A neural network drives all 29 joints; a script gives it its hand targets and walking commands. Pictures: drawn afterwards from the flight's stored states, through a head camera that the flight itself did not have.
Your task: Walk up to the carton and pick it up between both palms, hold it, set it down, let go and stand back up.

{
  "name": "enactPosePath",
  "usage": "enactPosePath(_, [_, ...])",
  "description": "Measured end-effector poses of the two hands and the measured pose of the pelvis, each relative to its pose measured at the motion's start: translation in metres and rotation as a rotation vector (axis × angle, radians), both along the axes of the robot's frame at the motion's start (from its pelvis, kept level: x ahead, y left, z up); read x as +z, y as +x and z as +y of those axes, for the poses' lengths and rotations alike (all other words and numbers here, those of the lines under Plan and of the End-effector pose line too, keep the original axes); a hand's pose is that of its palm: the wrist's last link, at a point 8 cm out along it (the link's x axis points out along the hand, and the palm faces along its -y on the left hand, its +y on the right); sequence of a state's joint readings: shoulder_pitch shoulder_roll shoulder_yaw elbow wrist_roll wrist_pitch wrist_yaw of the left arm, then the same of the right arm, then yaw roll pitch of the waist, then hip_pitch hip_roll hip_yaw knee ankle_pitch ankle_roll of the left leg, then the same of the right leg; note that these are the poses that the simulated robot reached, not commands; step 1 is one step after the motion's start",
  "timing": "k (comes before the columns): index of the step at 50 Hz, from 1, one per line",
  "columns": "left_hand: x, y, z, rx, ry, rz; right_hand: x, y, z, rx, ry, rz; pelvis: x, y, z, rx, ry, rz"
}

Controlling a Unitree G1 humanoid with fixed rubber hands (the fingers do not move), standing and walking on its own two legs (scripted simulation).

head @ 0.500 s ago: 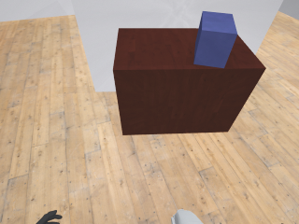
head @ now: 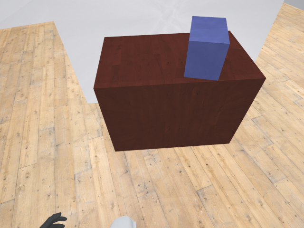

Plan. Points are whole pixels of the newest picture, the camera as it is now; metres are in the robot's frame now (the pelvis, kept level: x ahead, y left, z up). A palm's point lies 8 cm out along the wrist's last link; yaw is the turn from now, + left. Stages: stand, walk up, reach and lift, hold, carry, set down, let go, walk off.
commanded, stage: walk up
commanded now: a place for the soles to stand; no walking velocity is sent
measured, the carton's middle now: (204, 47) +0.95 -0.25 -0.03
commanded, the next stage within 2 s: none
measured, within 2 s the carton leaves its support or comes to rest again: neither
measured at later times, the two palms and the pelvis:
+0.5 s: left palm (58, 196) +0.23 +0.31 -0.10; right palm (303, 221) +0.15 -0.35 -0.06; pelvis +0.11 +0.00 -0.01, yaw -2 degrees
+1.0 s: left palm (99, 164) +0.32 +0.20 -0.07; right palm out of the picture +0.23 -0.47 -0.07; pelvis +0.21 -0.11 +0.00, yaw -2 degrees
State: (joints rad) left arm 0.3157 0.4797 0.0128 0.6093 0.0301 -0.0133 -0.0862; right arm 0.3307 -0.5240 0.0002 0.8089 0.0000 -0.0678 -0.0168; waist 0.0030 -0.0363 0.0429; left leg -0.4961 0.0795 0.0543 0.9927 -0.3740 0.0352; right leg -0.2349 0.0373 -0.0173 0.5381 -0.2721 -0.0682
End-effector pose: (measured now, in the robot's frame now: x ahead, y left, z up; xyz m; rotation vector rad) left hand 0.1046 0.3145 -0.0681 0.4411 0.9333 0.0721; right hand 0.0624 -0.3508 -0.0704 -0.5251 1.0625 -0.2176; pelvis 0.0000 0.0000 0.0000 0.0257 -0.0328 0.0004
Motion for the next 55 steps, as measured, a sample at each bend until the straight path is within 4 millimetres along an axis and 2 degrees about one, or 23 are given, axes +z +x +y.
enactPosePath(7, [-0.028, 0.031, 0.014, 0.012, -0.051, 0.039, 0.007, 0.04, 0.019, 0.019, -0.039, -0.005, -0.008, 0.037, 0.018, 0.007, -0.051, 0.021])
enactPosePath(10, [-0.044, 0.049, 0.018, 0.004, -0.072, 0.05, 0.004, 0.048, 0.028, -0.001, -0.06, -0.022, -0.017, 0.052, 0.026, -0.007, -0.043, 0.013])
enactPosePath(13, [-0.044, 0.068, 0.016, -0.008, -0.088, 0.049, 0.01, 0.051, 0.032, -0.03, -0.066, -0.021, -0.013, 0.065, 0.029, -0.018, -0.045, 0.004])
enactPosePath(17, [-0.041, 0.088, 0.021, -0.021, -0.073, 0.044, 0.018, 0.062, 0.027, -0.039, -0.082, -0.02, -0.01, 0.082, 0.026, -0.024, -0.049, -0.006])
enactPosePath(21, [-0.037, 0.104, 0.016, -0.023, -0.051, 0.046, 0.017, 0.078, 0.016, -0.036, -0.081, -0.038, -0.011, 0.097, 0.016, -0.027, -0.036, -0.017])
enactPosePath(25, [-0.032, 0.123, 0.0, -0.034, -0.028, 0.039, 0.009, 0.089, -0.003, -0.044, -0.066, -0.051, -0.014, 0.112, 0.0, -0.041, -0.012, -0.029])
enactPosePath(28, [-0.027, 0.139, -0.018, -0.051, -0.012, 0.042, 0.0, 0.097, -0.025, -0.05, -0.055, -0.051, -0.017, 0.123, -0.018, -0.054, 0.013, -0.023])
enactPosePath(33, [-0.025, 0.163, -0.055, -0.071, 0.033, 0.037, -0.024, 0.117, -0.073, -0.051, -0.039, -0.021, -0.03, 0.145, -0.059, -0.062, 0.041, -0.012])
enactPosePath(36, [-0.023, 0.166, -0.075, -0.047, 0.034, 0.035, -0.033, 0.129, -0.084, -0.057, -0.008, 0.015, -0.028, 0.155, -0.079, -0.049, 0.033, -0.01])
enactPosePath(40, [-0.009, 0.175, -0.095, -0.028, 0.028, 0.039, -0.025, 0.141, -0.094, -0.06, 0.016, 0.047, -0.013, 0.168, -0.096, -0.039, 0.035, 0.001])
enactPosePath(45, [0.0, 0.194, -0.109, -0.027, 0.027, 0.028, -0.012, 0.154, -0.112, -0.07, 0.0, 0.069, -0.003, 0.186, -0.108, -0.04, 0.023, -0.008])
enactPosePath(50, [-0.004, 0.213, -0.116, -0.022, 0.001, 0.02, -0.003, 0.171, -0.12, -0.076, -0.026, 0.076, -0.001, 0.205, -0.112, -0.038, -0.001, -0.016])
enactPosePath(55, [-0.018, 0.225, -0.115, -0.005, -0.035, 0.041, 0.004, 0.193, -0.114, -0.063, -0.047, 0.085, -0.002, 0.224, -0.108, -0.026, -0.029, 0.0])
